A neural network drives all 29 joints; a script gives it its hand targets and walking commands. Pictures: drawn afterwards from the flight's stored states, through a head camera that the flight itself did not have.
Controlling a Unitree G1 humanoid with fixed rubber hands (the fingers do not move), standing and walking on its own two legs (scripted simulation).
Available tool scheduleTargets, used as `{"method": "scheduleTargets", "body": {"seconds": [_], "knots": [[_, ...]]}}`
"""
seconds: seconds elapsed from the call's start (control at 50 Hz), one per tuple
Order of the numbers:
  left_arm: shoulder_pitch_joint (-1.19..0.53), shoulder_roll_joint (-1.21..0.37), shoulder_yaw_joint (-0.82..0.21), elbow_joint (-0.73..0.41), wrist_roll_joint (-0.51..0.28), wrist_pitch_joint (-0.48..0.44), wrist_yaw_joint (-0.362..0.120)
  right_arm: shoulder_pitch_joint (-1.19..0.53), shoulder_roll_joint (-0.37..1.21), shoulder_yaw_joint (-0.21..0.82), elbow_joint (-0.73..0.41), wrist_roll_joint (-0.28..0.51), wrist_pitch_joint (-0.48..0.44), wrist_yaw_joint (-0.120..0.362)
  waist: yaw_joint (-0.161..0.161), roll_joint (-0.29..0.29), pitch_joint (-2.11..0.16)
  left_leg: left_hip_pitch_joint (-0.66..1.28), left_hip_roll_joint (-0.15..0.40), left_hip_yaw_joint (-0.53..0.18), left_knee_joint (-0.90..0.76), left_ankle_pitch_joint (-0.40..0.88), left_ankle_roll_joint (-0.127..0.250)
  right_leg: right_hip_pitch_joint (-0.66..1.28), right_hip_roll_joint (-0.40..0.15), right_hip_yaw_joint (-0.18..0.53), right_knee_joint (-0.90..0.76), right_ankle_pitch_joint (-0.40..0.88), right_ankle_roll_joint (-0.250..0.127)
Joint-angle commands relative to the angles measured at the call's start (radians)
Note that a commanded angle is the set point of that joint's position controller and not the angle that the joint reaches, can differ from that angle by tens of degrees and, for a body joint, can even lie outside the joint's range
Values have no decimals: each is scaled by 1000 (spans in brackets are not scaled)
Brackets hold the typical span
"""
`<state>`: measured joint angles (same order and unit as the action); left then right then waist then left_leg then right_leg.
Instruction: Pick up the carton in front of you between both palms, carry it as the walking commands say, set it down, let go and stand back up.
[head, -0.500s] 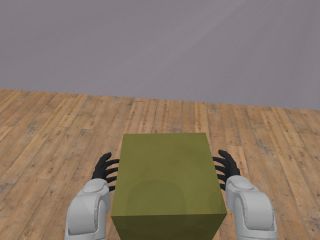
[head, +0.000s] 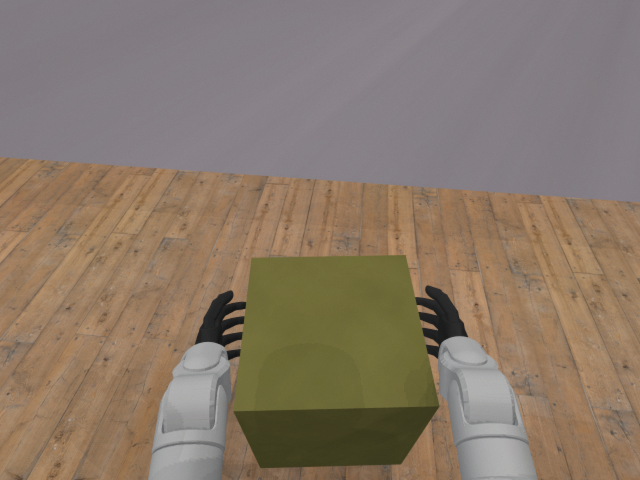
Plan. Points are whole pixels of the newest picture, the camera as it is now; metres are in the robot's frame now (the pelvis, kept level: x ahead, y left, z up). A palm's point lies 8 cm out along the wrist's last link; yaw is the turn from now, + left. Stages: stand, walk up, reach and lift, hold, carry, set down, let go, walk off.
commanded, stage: carry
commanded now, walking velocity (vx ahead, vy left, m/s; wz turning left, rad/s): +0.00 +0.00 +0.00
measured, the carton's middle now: (329, 366) +0.30 +0.00 -0.05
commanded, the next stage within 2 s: hold in 0.20 s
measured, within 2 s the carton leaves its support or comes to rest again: neither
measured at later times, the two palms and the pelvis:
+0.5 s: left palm (242, 356) +0.28 +0.11 +0.04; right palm (497, 385) +0.23 -0.19 +0.04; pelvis -0.02 +0.00 +0.01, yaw -8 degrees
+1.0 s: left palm (208, 347) +0.29 +0.15 +0.04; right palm (462, 378) +0.24 -0.14 +0.05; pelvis -0.02 +0.05 +0.01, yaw -10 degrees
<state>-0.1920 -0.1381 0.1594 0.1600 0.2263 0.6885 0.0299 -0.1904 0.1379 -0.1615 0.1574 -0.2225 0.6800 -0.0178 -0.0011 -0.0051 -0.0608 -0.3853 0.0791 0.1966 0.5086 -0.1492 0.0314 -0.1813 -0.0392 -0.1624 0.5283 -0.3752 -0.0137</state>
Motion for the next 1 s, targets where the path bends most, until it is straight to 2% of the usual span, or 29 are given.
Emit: {"method": "scheduleTargets", "body": {"seconds": [0.0, 0.08, 0.18, 0.2, 0.22, 0.24, 0.26, 0.28, 0.32, 0.36, 0.46, 0.58, 0.7, 0.98], "knots": [[-430, -870, -595, -129, -252, -21, -214, -412, 871, 583, -108, 241, -13, 206, 1, 9, -279, 226, 96, -119, -27, 217, 6, -32, -110, 98, -88, 232, -14], [-395, -846, -571, -122, -239, 14, -213, -377, 845, 557, -106, 225, 21, 204, 1, 5, -272, 217, 98, -118, -23, 225, 7, -37, -110, 100, -84, 250, -13], [-419, -850, -572, -128, -244, 13, -215, -400, 850, 557, -108, 229, 20, 204, 1, 4, -250, 205, 96, -118, -28, 193, 3, -51, -112, 105, -95, 234, -15], [-312, -856, -558, -157, -249, 13, -209, -323, 872, 533, -69, 225, 5, 204, 26, -109, -112, 564, -177, -264, -31, 372, 4, -178, 64, 301, -176, 533, -18], [-338, -797, -568, -195, -245, -3, -202, -297, 841, 517, -88, 203, -27, 183, -14, -115, -151, 626, -155, -293, -26, 460, 1, -167, 69, 311, -178, 547, -33], [-350, -796, -568, -208, -237, -7, -202, -292, 804, 495, -92, 178, -35, 175, -3, -52, -161, 579, -155, -289, -50, 436, -7, -90, 81, 299, -169, 548, -29], [-357, -795, -576, -207, -244, -9, -203, -280, 787, 472, -88, 165, -39, 170, -25, -22, -167, 543, -159, -287, -59, 478, -13, -19, 92, 293, -166, 599, -23], [-381, -791, -587, -201, -248, -13, -205, -295, 796, 464, -74, 164, -42, 167, -33, -42, -189, 563, -160, -287, -66, 438, -15, -8, 92, 294, -187, 546, -15], [-367, -796, -590, -200, -246, -23, -201, -317, 805, 496, -89, 186, -51, 172, -17, -10, -183, 540, -177, -277, -79, 394, -24, 29, 96, 296, -189, 550, -9], [-366, -794, -576, -185, -227, -28, -200, -351, 810, 519, -93, 196, -54, 181, 8, -25, -168, 509, -190, -268, -90, 314, -28, 46, 94, 288, -202, 485, -1], [-363, -817, -534, -118, -186, -31, -194, -441, 833, 540, -59, 224, -56, 212, 41, -32, -104, 573, -188, -259, -91, 197, -16, -112, 79, 294, -237, 296, -5], [-418, -858, -543, -80, -198, -27, -213, -458, 868, 505, 10, 206, -57, 227, 15, -27, -75, 640, -170, -256, -101, 122, -20, -220, 75, 293, -271, 146, -30], [-473, -891, -561, -69, -214, -25, -237, -473, 906, 477, 42, 191, -65, 235, -7, -24, -91, 679, -158, -258, -111, 60, -28, -255, 79, 284, -281, 65, -47], [-524, -966, -508, 23, -209, -5, -267, -536, 942, 402, 121, 173, -59, 288, -1, 29, -123, 669, -105, -332, -175, -74, -45, -214, 101, 276, -229, 55, -48]]}}
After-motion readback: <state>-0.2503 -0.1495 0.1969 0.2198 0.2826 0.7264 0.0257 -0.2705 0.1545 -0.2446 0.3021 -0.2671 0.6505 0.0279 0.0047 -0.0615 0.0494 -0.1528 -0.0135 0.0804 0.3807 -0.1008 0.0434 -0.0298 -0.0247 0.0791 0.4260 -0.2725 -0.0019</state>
